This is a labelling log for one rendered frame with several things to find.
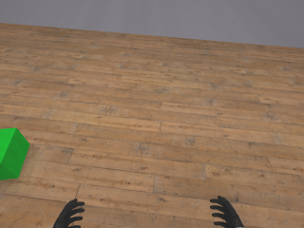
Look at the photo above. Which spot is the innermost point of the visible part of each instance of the left robot hand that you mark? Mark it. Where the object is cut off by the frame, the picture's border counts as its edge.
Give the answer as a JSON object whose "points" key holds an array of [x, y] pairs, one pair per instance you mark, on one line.
{"points": [[65, 219]]}

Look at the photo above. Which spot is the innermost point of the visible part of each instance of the carton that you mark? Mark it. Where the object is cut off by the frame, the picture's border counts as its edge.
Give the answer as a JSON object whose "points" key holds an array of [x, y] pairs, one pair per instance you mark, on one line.
{"points": [[13, 150]]}

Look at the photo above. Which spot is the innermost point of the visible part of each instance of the right robot hand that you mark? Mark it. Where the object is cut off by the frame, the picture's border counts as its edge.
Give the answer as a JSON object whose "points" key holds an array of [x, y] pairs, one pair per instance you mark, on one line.
{"points": [[230, 215]]}

